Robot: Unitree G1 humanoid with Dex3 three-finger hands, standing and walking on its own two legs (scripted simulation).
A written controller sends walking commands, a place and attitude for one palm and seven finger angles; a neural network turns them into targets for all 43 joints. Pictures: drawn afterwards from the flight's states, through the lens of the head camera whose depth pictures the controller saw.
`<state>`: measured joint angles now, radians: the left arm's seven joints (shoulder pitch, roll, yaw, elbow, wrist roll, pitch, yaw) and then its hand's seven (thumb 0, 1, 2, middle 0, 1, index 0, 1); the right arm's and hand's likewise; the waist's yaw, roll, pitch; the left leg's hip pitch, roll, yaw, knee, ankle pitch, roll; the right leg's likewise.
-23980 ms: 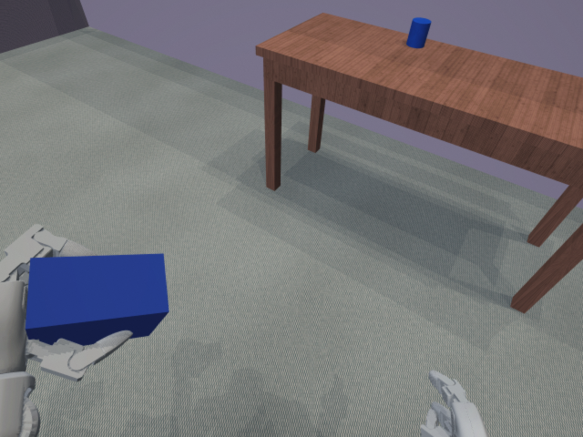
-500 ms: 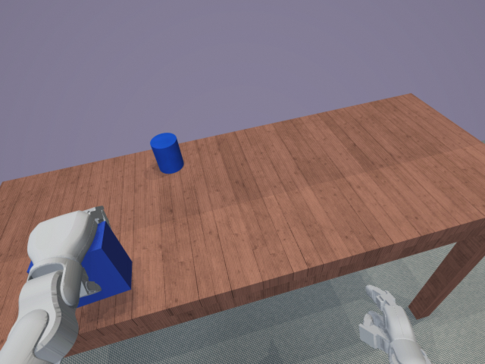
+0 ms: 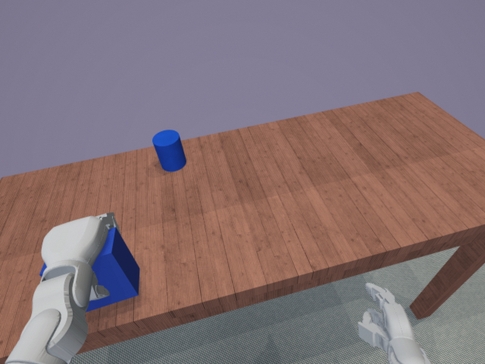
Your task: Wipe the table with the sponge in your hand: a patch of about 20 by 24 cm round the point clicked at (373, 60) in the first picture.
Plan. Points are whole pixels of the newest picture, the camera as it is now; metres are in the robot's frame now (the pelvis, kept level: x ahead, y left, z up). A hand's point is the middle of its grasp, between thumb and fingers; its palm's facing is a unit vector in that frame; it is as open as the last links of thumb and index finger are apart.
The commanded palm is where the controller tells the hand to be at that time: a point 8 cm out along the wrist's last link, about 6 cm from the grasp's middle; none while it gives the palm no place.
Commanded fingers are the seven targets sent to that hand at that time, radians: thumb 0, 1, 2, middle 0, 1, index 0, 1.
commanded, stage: move the sponge above the wiping area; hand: left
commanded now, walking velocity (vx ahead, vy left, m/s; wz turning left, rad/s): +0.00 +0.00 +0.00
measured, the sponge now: (100, 277) +0.23 +0.30 +0.01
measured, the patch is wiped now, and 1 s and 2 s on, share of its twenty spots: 0.00 0.00 0.00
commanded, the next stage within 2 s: none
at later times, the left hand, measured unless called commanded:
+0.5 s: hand (93, 272) +0.22 +0.29 +0.05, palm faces -0.13 -0.13 -0.98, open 10.5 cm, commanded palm +0.21 +0.29 +0.14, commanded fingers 0.00 0.10 1.30 -1.20 -1.60 -1.20 -1.60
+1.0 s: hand (111, 270) +0.23 +0.27 +0.05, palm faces -0.12 -0.12 -0.98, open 10.5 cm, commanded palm +0.22 +0.28 +0.14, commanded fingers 0.00 0.10 1.30 -1.20 -1.60 -1.20 -1.60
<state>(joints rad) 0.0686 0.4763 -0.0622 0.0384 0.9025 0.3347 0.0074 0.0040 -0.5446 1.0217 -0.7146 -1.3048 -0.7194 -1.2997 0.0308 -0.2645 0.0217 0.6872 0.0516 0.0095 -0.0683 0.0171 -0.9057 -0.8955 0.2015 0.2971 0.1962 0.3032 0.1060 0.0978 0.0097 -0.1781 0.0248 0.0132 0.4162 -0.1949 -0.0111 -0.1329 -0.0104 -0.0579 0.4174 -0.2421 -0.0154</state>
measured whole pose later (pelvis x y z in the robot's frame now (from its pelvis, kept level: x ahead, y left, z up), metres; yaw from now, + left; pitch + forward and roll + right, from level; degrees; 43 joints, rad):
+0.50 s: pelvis +0.00 +0.00 +0.00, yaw +0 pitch -3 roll +0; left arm 0.12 0.49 -0.08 -0.01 0.90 0.32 -0.03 0.00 -0.54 1.02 -0.72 -1.30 -0.72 -1.29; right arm 0.03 -0.28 0.02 0.67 0.05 0.01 -0.07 0.02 -0.91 -0.90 0.20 0.30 0.20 0.30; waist 0.12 0.10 0.02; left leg -0.18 0.02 0.00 0.43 -0.20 -0.01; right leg -0.12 -0.01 -0.07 0.42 -0.24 -0.02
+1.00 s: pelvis +0.00 +0.00 +0.00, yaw +0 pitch -3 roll +0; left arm 0.11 0.46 -0.12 -0.01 0.92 0.24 -0.02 0.01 -0.54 1.02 -0.72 -1.29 -0.72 -1.29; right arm 0.06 -0.27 0.02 0.68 0.04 0.00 -0.07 0.02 -0.91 -0.90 0.20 0.30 0.20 0.30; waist 0.12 0.10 0.02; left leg -0.18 0.03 0.01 0.43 -0.19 -0.01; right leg -0.13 -0.01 -0.06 0.42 -0.24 -0.02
